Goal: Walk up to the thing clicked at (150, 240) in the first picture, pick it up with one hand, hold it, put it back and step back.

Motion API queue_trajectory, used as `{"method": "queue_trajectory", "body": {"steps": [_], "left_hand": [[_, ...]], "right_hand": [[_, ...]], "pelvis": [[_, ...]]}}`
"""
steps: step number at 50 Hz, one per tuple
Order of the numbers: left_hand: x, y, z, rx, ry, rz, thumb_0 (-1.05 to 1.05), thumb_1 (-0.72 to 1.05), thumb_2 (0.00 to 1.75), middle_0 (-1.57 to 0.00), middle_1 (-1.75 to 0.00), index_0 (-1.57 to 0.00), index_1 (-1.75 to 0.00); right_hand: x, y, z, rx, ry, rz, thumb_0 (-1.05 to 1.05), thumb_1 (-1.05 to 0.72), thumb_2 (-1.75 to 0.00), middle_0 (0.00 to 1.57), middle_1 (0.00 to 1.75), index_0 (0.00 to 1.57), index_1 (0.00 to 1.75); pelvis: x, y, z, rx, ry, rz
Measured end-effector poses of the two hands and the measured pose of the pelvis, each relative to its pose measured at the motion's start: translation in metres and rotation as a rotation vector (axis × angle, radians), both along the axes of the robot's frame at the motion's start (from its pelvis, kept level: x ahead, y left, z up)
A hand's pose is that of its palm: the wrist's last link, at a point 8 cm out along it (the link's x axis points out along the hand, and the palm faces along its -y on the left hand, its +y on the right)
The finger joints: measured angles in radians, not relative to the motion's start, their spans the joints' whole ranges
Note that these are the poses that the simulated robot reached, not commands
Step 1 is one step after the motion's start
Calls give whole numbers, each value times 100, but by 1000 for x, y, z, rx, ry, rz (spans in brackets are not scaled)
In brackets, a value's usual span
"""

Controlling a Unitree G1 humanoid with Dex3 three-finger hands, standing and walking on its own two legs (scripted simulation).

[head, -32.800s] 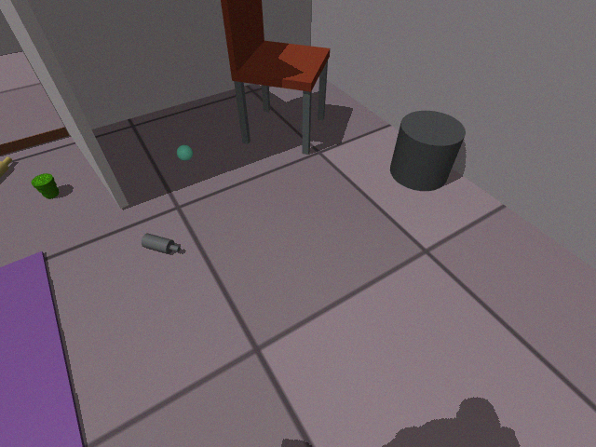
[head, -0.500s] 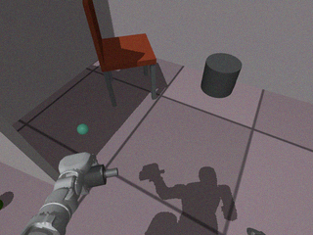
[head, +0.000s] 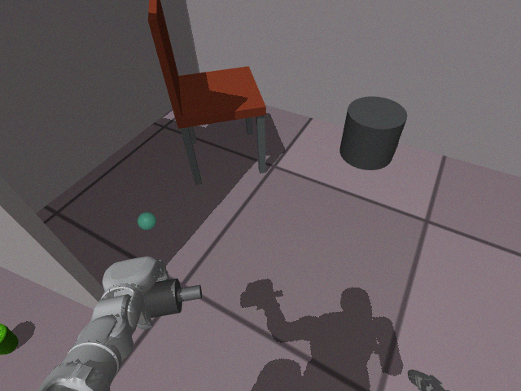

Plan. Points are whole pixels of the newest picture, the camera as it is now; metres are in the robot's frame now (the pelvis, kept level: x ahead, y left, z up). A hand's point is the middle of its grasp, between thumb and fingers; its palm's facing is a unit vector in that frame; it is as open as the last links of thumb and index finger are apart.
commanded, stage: hold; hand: left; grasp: from above
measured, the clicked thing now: (156, 299) +0.31 +0.21 -0.09
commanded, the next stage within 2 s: crouch in 1.08 s
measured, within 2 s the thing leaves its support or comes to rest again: neither
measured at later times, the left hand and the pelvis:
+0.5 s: hand (137, 306) +0.28 +0.22 -0.04, palm faces -0.44 -0.08 -0.89, open 8.9 cm; pelvis -0.01 +0.00 +0.00, yaw +0 degrees
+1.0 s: hand (134, 305) +0.28 +0.22 -0.04, palm faces -0.44 -0.08 -0.90, open 8.9 cm; pelvis -0.02 +0.00 +0.00, yaw +0 degrees
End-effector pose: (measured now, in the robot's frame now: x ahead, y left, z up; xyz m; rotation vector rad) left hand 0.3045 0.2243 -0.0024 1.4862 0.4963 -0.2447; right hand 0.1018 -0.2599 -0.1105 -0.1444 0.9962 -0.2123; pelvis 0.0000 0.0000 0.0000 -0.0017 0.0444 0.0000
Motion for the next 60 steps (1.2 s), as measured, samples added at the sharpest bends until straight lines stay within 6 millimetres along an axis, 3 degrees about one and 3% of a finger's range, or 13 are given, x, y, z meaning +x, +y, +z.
{"method": "queue_trajectory", "body": {"steps": [25, 35, 60], "left_hand": [[-18, -4, 20, -5, -15, -18, 0, 17, 31, -81, -37, -84, -35], [-24, -4, 17, -6, 5, -30, 0, 17, 31, -81, -37, -84, -35], [-21, -2, 23, -10, -5, -32, 0, 17, 29, -82, -35, -85, -33]], "right_hand": [[14, 6, 9, 12, -81, 31, 1, -90, -90, 20, 30, 20, 30], [15, 9, 11, 14, -88, 42, 1, -90, -90, 20, 30, 20, 30], [13, 8, 12, 9, -83, 29, 1, -90, -90, 20, 30, 20, 30]], "pelvis": [[-13, -2, 3, 4, -45, 0], [-17, -2, 4, 5, -48, -1], [-15, -1, 5, 4, -55, -5]]}}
